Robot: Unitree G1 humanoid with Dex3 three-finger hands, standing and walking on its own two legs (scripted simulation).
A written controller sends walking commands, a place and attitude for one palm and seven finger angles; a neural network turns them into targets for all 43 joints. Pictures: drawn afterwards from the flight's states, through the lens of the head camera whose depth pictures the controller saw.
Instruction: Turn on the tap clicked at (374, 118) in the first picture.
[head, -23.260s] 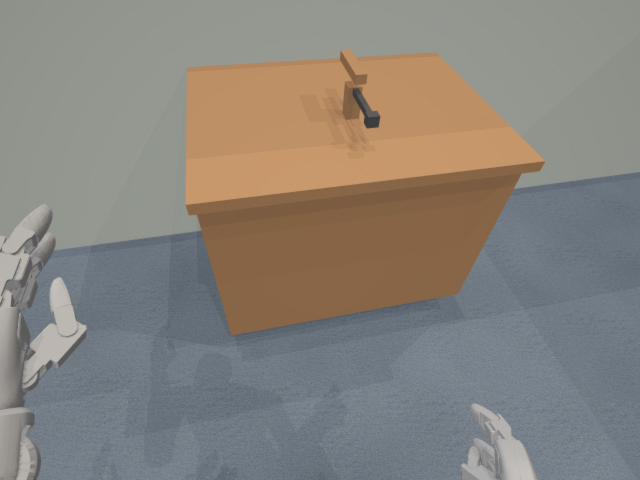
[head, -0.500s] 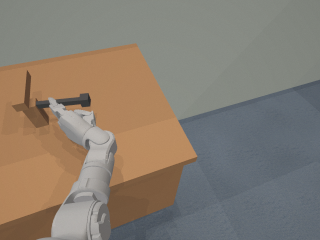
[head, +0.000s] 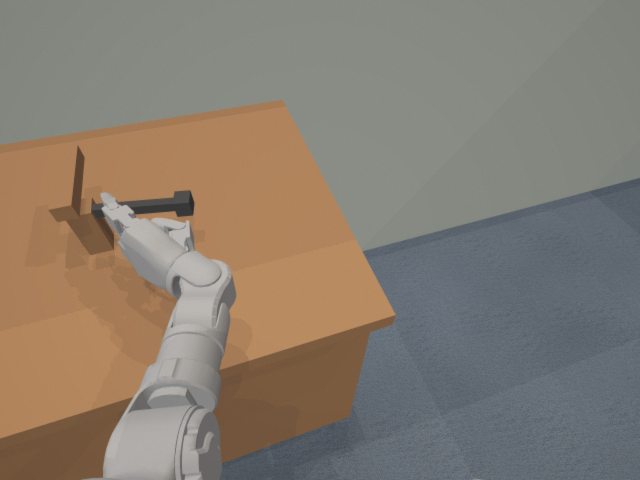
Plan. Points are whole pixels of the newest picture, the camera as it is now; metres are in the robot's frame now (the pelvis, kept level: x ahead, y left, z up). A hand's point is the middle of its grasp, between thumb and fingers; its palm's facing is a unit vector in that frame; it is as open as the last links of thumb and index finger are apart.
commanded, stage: lift the hand up off the lever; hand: left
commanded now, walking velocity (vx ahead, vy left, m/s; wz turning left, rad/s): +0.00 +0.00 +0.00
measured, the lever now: (183, 203) +0.51 +0.22 +0.05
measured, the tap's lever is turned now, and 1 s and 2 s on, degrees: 79 79 79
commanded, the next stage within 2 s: draw the hand back beside the body in 1.08 s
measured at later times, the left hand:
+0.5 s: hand (188, 220) +0.42 +0.18 +0.10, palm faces +0.80 -0.59 -0.10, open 7.8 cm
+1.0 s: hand (189, 213) +0.42 +0.18 +0.11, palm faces +0.79 -0.60 -0.11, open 7.8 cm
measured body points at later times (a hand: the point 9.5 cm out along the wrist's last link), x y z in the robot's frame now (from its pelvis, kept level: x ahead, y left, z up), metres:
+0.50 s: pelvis +0.00 +0.00 +0.01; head +0.01 +0.00 +0.46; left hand +0.37 +0.21 +0.11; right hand +0.09 -0.24 -0.12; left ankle +0.02 +0.14 -0.71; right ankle -0.03 -0.10 -0.71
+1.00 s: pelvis +0.01 +0.00 +0.01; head +0.02 -0.01 +0.46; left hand +0.38 +0.20 +0.12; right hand +0.12 -0.24 -0.11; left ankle +0.02 +0.14 -0.71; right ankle -0.03 -0.10 -0.71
